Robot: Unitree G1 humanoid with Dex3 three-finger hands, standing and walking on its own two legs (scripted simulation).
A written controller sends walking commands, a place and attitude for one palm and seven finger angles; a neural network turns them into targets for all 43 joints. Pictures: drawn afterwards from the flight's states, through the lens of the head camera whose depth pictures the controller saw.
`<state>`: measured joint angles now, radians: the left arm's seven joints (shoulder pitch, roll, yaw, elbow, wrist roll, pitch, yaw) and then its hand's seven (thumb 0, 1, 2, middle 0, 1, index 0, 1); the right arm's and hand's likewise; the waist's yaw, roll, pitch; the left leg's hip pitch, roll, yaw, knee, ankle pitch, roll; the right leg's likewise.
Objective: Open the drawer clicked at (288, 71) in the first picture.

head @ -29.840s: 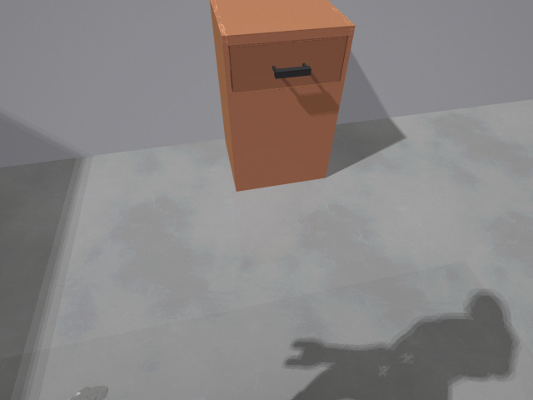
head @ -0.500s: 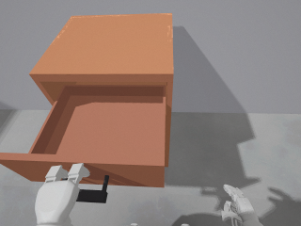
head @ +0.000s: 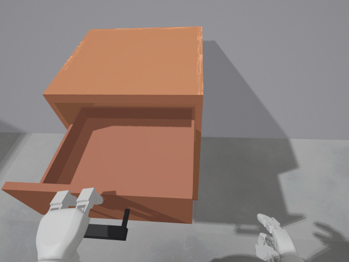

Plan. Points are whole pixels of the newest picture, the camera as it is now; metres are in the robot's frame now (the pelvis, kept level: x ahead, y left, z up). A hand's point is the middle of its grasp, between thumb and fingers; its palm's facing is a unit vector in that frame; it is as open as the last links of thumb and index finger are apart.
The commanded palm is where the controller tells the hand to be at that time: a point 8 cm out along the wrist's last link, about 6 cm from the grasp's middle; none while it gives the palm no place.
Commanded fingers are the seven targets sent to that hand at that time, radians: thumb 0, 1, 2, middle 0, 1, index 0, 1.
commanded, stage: lift the hand off the handle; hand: left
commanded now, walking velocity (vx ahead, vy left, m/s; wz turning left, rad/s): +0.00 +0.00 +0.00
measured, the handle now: (100, 221) +0.22 +0.22 -0.06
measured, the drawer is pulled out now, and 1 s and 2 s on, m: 0.30 0.30 0.30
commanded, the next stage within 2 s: draw the hand back to the body in 1.04 s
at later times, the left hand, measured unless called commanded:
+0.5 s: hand (71, 225) +0.18 +0.23 +0.05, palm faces +0.03 -0.12 -0.99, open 13.8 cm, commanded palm +0.15 +0.23 +0.10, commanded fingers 0.00 -0.50 0.30 -0.30 -1.20 -0.30 -1.20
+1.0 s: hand (64, 218) +0.18 +0.23 +0.09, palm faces +0.06 -0.15 -0.99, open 13.9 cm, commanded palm +0.15 +0.23 +0.14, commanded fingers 0.00 -0.50 0.30 -0.30 -1.20 -0.30 -1.20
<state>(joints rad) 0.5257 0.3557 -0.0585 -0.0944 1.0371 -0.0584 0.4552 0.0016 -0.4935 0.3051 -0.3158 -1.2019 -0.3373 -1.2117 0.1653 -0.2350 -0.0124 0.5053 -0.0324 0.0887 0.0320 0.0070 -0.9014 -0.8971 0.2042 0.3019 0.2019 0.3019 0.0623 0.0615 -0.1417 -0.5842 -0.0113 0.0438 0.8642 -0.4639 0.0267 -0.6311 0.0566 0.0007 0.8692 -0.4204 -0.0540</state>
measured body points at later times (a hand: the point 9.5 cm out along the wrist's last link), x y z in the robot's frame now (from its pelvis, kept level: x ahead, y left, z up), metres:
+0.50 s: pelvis +0.00 +0.00 +0.01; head +0.02 -0.03 +0.46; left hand +0.17 +0.23 +0.10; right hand +0.20 -0.21 -0.08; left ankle -0.02 +0.10 -0.70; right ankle +0.00 -0.09 -0.70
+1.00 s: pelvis +0.00 +0.01 +0.02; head +0.01 -0.03 +0.47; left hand +0.17 +0.23 +0.14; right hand +0.21 -0.19 -0.07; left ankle -0.02 +0.10 -0.70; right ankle +0.00 -0.09 -0.70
